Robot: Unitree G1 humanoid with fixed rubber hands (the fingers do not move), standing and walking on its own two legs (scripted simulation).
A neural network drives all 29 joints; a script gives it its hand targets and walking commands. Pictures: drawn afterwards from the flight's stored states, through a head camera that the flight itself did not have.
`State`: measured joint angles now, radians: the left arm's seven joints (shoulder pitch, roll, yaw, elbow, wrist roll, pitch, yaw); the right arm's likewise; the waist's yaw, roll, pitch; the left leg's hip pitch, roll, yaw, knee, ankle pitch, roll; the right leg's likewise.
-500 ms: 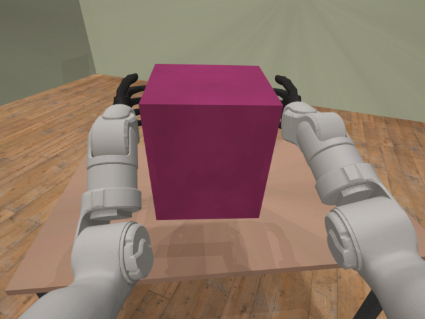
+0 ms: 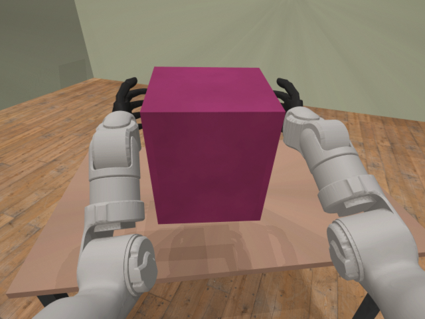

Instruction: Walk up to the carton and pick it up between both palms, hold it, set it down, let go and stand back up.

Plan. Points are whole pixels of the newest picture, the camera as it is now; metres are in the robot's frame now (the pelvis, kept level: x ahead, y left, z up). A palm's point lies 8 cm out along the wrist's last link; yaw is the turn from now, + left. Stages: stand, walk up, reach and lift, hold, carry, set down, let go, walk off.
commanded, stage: hold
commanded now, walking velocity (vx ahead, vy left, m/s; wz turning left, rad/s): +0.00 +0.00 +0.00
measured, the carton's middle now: (208, 145) +0.38 +0.01 +0.23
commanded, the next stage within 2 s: set down in 1.32 s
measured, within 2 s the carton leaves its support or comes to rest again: neither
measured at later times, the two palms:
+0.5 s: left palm (122, 121) +0.37 +0.17 +0.29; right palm (285, 116) +0.38 -0.13 +0.29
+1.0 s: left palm (126, 115) +0.37 +0.16 +0.30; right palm (292, 113) +0.37 -0.14 +0.29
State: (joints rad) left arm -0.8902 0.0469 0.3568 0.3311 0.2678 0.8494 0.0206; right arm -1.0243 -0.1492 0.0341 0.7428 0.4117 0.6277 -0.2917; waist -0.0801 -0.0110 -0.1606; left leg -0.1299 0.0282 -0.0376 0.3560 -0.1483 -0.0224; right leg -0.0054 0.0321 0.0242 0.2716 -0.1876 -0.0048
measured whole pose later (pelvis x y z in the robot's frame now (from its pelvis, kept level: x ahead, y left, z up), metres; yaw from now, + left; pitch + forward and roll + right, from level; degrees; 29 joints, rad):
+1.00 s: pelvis +0.00 -0.01 +0.00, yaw +0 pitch -3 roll -1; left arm -0.96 0.07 0.38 0.47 0.26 0.82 0.03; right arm -1.10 -0.15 0.03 0.87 0.38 0.62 -0.28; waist -0.06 -0.01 -0.19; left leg -0.15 0.03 -0.04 0.34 -0.14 -0.03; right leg -0.03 0.04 0.03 0.28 -0.19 -0.01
